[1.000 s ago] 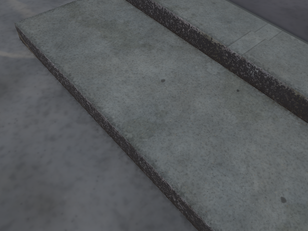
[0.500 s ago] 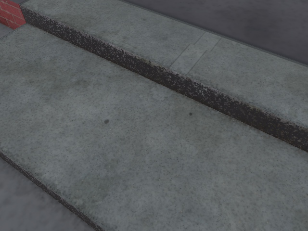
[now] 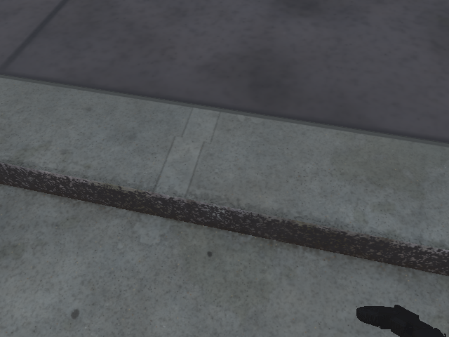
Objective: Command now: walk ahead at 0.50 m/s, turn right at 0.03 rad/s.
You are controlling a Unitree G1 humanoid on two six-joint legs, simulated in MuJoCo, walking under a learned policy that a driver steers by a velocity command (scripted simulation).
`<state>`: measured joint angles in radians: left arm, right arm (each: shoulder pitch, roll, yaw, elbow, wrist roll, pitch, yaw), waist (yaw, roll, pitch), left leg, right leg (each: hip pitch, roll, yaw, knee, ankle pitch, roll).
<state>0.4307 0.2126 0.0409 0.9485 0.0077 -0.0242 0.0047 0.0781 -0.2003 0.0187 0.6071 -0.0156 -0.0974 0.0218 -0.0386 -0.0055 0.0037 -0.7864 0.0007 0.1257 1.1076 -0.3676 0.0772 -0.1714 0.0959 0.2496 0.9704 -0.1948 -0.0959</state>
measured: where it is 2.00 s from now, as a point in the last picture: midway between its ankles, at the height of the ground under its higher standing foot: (115, 135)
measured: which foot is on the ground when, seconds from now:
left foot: down 0.00-0.48, up 0.50-0.96, down 0.98-1.00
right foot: up 0.00-0.46, down 0.48-1.00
